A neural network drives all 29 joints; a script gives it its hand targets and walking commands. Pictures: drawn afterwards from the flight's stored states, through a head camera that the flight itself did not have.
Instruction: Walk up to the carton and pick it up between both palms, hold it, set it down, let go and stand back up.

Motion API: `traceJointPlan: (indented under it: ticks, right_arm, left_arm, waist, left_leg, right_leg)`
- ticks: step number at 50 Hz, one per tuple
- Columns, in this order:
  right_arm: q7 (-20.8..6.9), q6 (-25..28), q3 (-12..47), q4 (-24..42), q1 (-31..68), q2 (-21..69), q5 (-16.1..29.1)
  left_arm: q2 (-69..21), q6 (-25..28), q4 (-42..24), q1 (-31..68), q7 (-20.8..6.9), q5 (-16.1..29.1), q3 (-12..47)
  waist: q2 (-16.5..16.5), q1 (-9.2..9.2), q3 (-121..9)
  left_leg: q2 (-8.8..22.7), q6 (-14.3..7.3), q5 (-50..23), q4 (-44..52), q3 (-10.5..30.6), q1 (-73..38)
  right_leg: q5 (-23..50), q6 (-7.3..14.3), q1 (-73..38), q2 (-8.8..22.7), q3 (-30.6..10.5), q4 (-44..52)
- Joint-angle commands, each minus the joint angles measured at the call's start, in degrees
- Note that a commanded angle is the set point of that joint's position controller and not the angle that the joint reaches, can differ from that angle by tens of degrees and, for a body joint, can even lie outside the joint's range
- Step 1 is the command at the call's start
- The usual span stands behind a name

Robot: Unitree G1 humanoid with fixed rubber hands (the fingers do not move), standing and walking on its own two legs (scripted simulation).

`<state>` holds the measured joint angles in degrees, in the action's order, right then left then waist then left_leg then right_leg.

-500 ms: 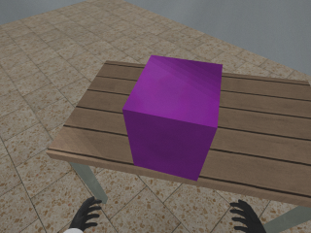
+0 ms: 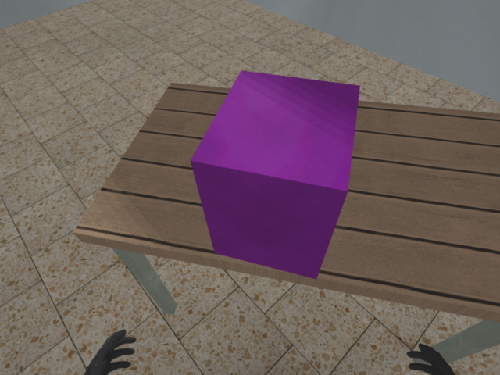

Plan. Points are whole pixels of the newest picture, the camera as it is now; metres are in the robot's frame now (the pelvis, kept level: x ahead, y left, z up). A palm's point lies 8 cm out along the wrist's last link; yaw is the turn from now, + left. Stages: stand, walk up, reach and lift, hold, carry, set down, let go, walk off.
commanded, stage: stand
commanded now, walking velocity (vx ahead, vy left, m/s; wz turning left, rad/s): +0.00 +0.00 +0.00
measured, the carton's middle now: (279, 178) +0.45 -0.02 +0.04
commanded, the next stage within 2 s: walk up in 1.42 s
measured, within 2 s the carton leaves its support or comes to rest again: neither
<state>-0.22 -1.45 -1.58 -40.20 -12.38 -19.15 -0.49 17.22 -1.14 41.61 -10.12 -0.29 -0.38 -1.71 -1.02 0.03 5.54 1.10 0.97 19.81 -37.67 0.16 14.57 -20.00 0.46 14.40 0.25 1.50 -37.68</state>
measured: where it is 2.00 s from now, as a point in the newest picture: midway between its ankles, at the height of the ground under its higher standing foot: outside the picture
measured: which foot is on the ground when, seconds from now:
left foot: down 0.00-1.00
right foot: down 0.00-1.00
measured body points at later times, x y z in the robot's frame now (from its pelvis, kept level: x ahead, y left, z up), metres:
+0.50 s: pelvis +0.00 -0.01 +0.02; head +0.01 -0.01 +0.46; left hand +0.11 +0.28 -0.10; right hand +0.11 -0.29 -0.11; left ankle +0.01 +0.13 -0.72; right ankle +0.01 -0.11 -0.72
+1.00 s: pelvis +0.00 -0.01 +0.02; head +0.01 -0.01 +0.47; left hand +0.09 +0.28 -0.11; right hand +0.08 -0.30 -0.11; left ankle +0.01 +0.13 -0.72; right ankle +0.01 -0.11 -0.72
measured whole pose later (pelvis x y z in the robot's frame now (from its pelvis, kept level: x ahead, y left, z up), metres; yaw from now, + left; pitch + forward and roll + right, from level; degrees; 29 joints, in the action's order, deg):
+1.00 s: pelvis +0.00 -0.01 +0.02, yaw +0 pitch -3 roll +0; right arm 0.6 0.6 0.2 -57.6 -9.7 -19.6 0.3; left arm 17.3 0.8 58.0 -8.7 -0.3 0.2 -0.8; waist -1.0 0.0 4.0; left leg 2.1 1.7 11.7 -22.3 0.1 7.2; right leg -11.6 1.0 6.6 -0.6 2.2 -21.6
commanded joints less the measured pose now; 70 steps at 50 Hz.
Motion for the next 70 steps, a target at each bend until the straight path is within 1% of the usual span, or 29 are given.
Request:
traceJointPlan:
  ticks: [1,2,3,5,7,9,10,11,14,15,20,26,28,31,33,36,39,41,42,46,49,51,55,56,62,63,64,66,70]
  right_arm:
    - [0.47,2.42,-2.9,5.62,2.85,-9.43,0.24]
    - [0.49,2.51,-2.85,4.78,2.29,-9.06,0.09]
    - [0.66,2.73,-3.18,3.93,1.44,-10.29,0.06]
    - [0.53,3.19,-2.84,3.61,3.7,-10.25,-0.11]
    - [0.6,2.99,-2.6,2.43,2.34,-9.52,0.19]
    - [0.4,3.47,-2.18,1.69,3.64,-9.97,0.07]
    - [0.6,3.32,-2.0,1.31,3.15,-9.34,0.08]
    - [0.34,3.41,-2.41,0.52,2.22,-10.79,0.32]
    - [0.55,3.73,-1.95,-0.12,4.21,-10.47,0.42]
    - [0.44,3.95,-1.84,0.18,5.33,-9.95,0.63]
    - [0.97,3.81,-2.22,-3.08,3.86,-10.95,0.33]
    - [0.6,3.69,-1.67,-5.26,3.42,-10.88,0.7]
    - [0.98,3.78,-1.58,-6.35,4.2,-10.88,0.38]
    - [1.39,3.45,-1.56,-8.36,3.4,-11.1,0.66]
    - [1.26,3.35,-1.18,-8.77,3.4,-10.9,0.38]
    - [1.24,3.49,-1.0,-9.76,4.23,-10.2,0.5]
    - [1.44,3.49,-1.19,-11.22,3.81,-11.71,0.88]
    - [1.46,3.63,-0.89,-12.18,5.07,-11.1,0.81]
    - [1.55,3.87,-1.04,-11.64,5.43,-11.17,0.58]
    - [1.59,3.61,-1.05,-12.85,5.17,-11.48,0.8]
    - [1.45,3.77,-0.95,-13.83,4.0,-11.89,0.89]
    - [1.5,3.7,-0.97,-13.84,4.74,-11.37,1.07]
    - [1.78,4.02,-0.87,-14.54,5.26,-11.57,0.64]
    - [1.6,3.91,-0.65,-14.83,4.24,-10.52,0.74]
    - [1.58,3.93,-0.86,-15.39,3.86,-11.26,0.74]
    - [1.62,3.77,-1.12,-15.62,4.32,-12.22,0.71]
    - [1.71,3.62,-1.06,-15.33,5.06,-11.72,0.78]
    - [1.62,3.71,-0.9,-16.29,3.04,-11.39,0.69]
    - [1.72,3.73,-0.59,-15.76,3.68,-10.59,0.84]
  left_arm:
    - [11.38,2.53,-5.02,3.68,0.47,-0.07,-2.69]
    - [10.61,2.4,-4.35,4.3,0.41,-0.07,-2.23]
    - [10.14,2.6,-4.65,4.33,0.15,0.08,-2.15]
    - [11.87,2.92,-3.28,3.53,0.33,0.38,-2.42]
    - [11.39,3.29,-3.17,5.09,0.17,0.02,-2.14]
    - [11.69,3.28,-2.46,4.06,0.35,0.16,-2.43]
    - [11.9,3.31,-1.82,3.76,0.23,0.33,-2.48]
    - [11.59,3.34,-1.74,3.56,0.07,0.45,-2.29]
    - [10.86,2.99,-0.76,5.29,0.25,0.34,-1.9]
    - [12.53,3.19,-0.03,3.93,0.31,0.19,-2.43]
    - [11.03,3.69,2.67,3.81,0.05,0.45,-1.8]
    - [13.04,3.46,5.0,4.29,0.46,0.41,-1.99]
    - [11.93,3.62,5.49,5.04,0.42,0.58,-1.65]
    - [12.25,3.43,7.22,4.88,0.49,0.62,-1.37]
    - [13.1,3.05,8.19,4.22,0.69,0.57,-1.7]
    - [12.7,3.44,9.12,4.31,0.56,0.31,-1.57]
    - [11.44,3.33,10.56,4.27,0.53,0.58,-1.22]
    - [11.19,3.27,11.05,3.78,0.62,0.97,-1.17]
    - [12.54,3.25,11.39,3.41,0.76,0.61,-1.74]
    - [12.49,3.42,12.45,3.64,0.77,0.6,-1.59]
    - [12.19,3.43,12.96,2.68,0.69,0.74,-1.62]
    - [11.84,3.46,12.54,4.02,0.89,0.63,-1.34]
    - [12.65,3.69,13.59,2.71,1.02,0.74,-1.8]
    - [12.84,3.71,14.16,2.48,1.07,0.39,-1.78]
    - [12.23,3.66,14.79,2.61,0.97,0.36,-1.7]
    - [12.24,3.73,15.08,1.58,1.13,0.71,-1.46]
    - [11.47,3.56,14.83,2.76,0.99,0.65,-1.24]
    - [12.62,3.67,15.37,1.39,1.01,0.54,-1.59]
    - [12.83,3.55,15.36,1.4,1.28,0.62,-1.69]
  waist:
    - [3.65,0.17,-6.75]
    - [3.9,-0.33,-6.1]
    - [1.68,-0.47,-5.83]
    - [0.69,0.26,-6.59]
    - [3.36,-0.74,-5.82]
    - [-1.44,-0.07,-4.84]
    - [0.24,0.01,-4.78]
    - [-0.04,0.05,-5.15]
    - [-0.22,0.49,-3.63]
    - [1.38,0.52,-5.67]
    - [0.2,-0.05,-7.44]
    - [2.16,-0.23,-6.6]
    - [0.72,-0.42,-6.59]
    - [1.57,-0.51,-6.33]
    - [0.23,-0.42,-6.11]
    - [2.27,-0.33,-6.06]
    - [0.96,-0.28,-5.41]
    - [1.83,0.45,-5.21]
    - [0.26,0.34,-4.8]
    - [2.53,0.33,-4.69]
    - [0.55,0.38,-5.81]
    - [2.78,0.2,-5.48]
    - [-0.2,0.21,-6.26]
    - [1.06,0.26,-5.83]
    - [1.44,-0.06,-4.82]
    - [0.3,0.55,-4.35]
    - [-0.27,-0.09,-4.85]
    - [1.98,0.32,-4.51]
    - [-0.04,-0.06,-4.85]
  left_leg:
    - [3.51,-3.2,-8.5,7.89,3.43,-1.95]
    - [3.74,-3.18,-8.67,8.26,3.53,-2.68]
    - [4.11,-3.47,-10.02,8.36,3.33,-3.34]
    - [4.07,-2.85,-11.84,9.36,3.73,-2.91]
    - [4.33,-2.77,-11.35,9.45,3.41,-3.19]
    - [4.08,-2.55,-10.65,10.6,3.12,-2.38]
    - [4.41,-2.5,-10.55,11.17,3.79,-2.63]
    - [4.22,-2.27,-10.55,11.21,3.13,-2.38]
    - [4.9,-2.86,-8.85,13.4,4.04,-1.31]
    - [4.77,-2.73,-9.5,13.35,4.36,-2.52]
    - [5.06,-2.2,-13.77,13.34,3.95,-6.23]
    - [5.58,-2.62,-15.06,14.74,4.07,-6.59]
    - [5.37,-2.48,-15.08,15.01,3.57,-7.39]
    - [5.52,-1.94,-17.62,15.56,3.72,-8.32]
    - [5.82,-2.5,-15.6,16.25,3.57,-8.08]
    - [5.73,-2.13,-15.28,16.74,4.17,-8.27]
    - [5.72,-1.85,-15.37,17.62,3.48,-8.04]
    - [5.87,-2.6,-15.23,18.14,4.11,-6.66]
    - [5.62,-2.28,-14.02,17.86,3.21,-6.65]
    - [6.15,-2.37,-13.88,19.08,4.15,-7.33]
    - [5.79,-2.23,-13.74,18.84,3.46,-7.77]
    - [6.41,-2.16,-13.77,19.17,4.07,-7.96]
    - [6.23,-2.23,-14.74,19.39,3.84,-7.78]
    - [6.09,-2.08,-14.4,19.28,3.91,-8.01]
    - [6.39,-1.81,-14.87,19.76,3.25,-8.23]
    - [6.29,-2.18,-14.04,20.39,3.68,-7.46]
    - [6.16,-2.18,-14.32,19.74,2.75,-7.87]
    - [6.64,-2.16,-13.91,20.26,3.6,-8.11]
    - [6.67,-2.13,-13.42,20.77,3.14,-8.15]
  right_leg:
    - [7.89,2.03,-1.11,5.6,-5.69,9.81]
    - [7.87,1.92,-0.95,5.92,-5.27,10.66]
    - [9.8,1.92,-0.8,6.13,-5.24,10.46]
    - [10.61,1.71,-2.54,5.59,-4.8,10.56]
    - [10.59,1.99,-1.85,6.39,-5.44,11.69]
    - [10.97,1.52,-2.91,5.68,-5.15,11.8]
    - [9.31,1.76,-3.34,6.14,-5.26,12.39]
    - [8.08,1.93,-3.65,6.03,-5.44,12.81]
    - [9.65,1.65,-4.17,6.13,-5.06,13.91]
    - [10.75,1.38,-5.32,5.42,-4.45,13.42]
    - [12.17,1.6,-5.32,6.0,-4.3,14.91]
    - [15.87,1.49,-6.73,6.64,-4.77,16.58]
    - [15.12,1.42,-5.82,6.83,-4.96,17.4]
    - [16.45,1.08,-5.83,6.71,-4.59,17.64]
    - [15.99,1.1,-6.54,6.44,-4.24,18.19]
    - [15.8,1.1,-7.1,6.62,-4.63,18.81]
    - [15.55,1.22,-6.34,6.82,-4.83,19.37]
    - [16.19,0.85,-7.69,6.7,-4.28,19.6]
    - [15.51,0.93,-7.47,6.83,-4.48,20.07]
    - [14.02,1.12,-6.52,7.08,-5.2,20.51]
    - [13.08,0.7,-7.72,6.67,-4.86,21.2]
    - [13.45,1.0,-6.76,7.15,-5.4,21.28]
    - [14.05,0.64,-7.82,6.96,-5.46,21.41]
    - [13.96,0.78,-8.12,6.82,-5.18,21.08]
    - [14.92,0.98,-6.81,6.87,-5.02,21.52]
    - [13.78,0.86,-7.59,7.13,-5.39,21.99]
    - [15.09,0.62,-7.08,7.07,-5.22,22.1]
    - [15.03,1.02,-7.13,7.03,-5.47,21.51]
    - [14.55,0.92,-7.04,7.2,-5.45,21.97]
